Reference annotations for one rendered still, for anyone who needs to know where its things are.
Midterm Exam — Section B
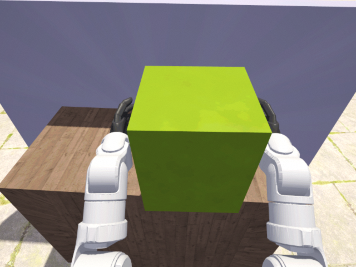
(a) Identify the pedestal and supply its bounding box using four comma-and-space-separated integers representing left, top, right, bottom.
0, 106, 309, 267

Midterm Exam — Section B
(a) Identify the robot left hand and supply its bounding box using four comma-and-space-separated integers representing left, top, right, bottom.
110, 97, 134, 135

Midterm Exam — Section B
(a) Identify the robot right forearm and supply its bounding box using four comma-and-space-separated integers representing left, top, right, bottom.
259, 133, 328, 267

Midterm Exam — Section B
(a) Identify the right robot upper arm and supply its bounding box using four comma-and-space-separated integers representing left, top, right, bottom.
262, 254, 323, 267

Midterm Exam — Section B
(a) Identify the carton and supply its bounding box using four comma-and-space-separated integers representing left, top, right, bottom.
127, 66, 272, 213

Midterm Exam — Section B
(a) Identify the left robot upper arm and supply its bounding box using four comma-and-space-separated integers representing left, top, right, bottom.
73, 251, 132, 267

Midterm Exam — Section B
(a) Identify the robot left forearm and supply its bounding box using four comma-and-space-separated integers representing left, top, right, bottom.
71, 132, 133, 267

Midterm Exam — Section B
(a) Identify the robot right hand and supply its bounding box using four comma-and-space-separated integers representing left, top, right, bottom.
258, 98, 280, 134

